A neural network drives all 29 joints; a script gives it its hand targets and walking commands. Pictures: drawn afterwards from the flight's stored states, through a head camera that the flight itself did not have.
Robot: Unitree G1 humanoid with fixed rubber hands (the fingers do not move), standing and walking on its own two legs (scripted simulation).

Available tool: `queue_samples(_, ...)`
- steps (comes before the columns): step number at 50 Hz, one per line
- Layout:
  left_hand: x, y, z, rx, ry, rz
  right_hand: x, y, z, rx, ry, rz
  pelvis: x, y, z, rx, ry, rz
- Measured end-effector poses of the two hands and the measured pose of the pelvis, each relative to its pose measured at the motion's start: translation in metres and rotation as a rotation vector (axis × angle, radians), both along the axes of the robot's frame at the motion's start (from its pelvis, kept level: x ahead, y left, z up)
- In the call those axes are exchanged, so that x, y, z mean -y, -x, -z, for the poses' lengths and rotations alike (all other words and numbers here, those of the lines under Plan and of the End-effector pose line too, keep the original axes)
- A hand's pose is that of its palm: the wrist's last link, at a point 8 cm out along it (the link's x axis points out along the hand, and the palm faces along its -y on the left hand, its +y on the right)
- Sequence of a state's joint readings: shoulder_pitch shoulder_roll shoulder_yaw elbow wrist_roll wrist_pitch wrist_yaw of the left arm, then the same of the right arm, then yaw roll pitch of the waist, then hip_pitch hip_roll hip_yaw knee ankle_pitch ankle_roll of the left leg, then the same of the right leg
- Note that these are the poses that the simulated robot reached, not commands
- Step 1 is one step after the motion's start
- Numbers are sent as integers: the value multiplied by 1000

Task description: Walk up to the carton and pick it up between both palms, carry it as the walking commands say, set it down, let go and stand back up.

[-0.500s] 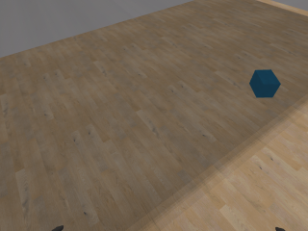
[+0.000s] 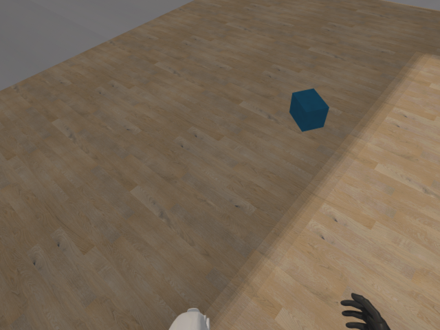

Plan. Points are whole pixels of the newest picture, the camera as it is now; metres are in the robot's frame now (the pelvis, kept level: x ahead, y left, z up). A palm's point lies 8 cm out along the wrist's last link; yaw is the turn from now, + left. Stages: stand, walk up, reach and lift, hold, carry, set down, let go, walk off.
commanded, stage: walk up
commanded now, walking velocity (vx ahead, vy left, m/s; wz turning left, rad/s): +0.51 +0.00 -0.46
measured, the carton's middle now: (307, 109) +1.54 -0.38 -0.70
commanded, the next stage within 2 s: none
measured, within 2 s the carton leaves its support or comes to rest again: neither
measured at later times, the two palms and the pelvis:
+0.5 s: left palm (155, 217) +0.40 +0.24 -0.14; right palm out of the picture +0.16 -0.24 -0.10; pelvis +0.26 +0.02 +0.00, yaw -10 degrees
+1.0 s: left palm (195, 176) +0.52 +0.15 -0.11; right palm (386, 183) +0.53 -0.36 -0.14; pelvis +0.49 -0.11 +0.00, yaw -12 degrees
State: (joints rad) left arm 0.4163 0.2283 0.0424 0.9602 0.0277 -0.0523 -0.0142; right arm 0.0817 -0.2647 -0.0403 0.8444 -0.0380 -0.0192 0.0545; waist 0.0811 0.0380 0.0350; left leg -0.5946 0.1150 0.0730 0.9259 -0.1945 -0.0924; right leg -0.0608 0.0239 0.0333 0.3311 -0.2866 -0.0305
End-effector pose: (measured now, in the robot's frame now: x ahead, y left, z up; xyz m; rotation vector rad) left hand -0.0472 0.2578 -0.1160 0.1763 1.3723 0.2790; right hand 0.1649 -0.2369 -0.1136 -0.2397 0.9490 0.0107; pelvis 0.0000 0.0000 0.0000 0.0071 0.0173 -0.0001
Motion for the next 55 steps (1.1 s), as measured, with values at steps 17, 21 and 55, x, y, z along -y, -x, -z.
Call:
queue_samples(17, -43, -278, 33, 43, 60, 197, 5, -83, -4, -138, 144, 280, -37, -196, 7, 8, 24, 160)
queue_samples(21, -24, -371, 26, 135, 104, 294, 10, -21, -11, -326, 163, 413, -30, -231, -2, 20, 38, 164)
queue_samples(55, 111, -560, -1, -63, 12, 150, 121, -464, 12, -83, -59, 277, 105, -542, -3, 31, -11, 209)
